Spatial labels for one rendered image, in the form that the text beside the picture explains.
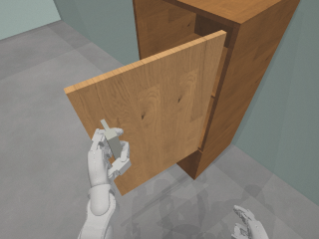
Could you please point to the handle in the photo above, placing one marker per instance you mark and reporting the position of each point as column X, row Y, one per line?
column 112, row 140

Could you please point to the cupboard door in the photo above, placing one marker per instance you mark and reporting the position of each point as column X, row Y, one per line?
column 160, row 102

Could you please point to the robot right hand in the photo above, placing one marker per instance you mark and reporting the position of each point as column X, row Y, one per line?
column 254, row 230

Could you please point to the robot left hand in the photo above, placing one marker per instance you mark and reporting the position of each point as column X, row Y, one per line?
column 98, row 159

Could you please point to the left robot forearm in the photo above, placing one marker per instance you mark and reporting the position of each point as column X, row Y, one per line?
column 102, row 211

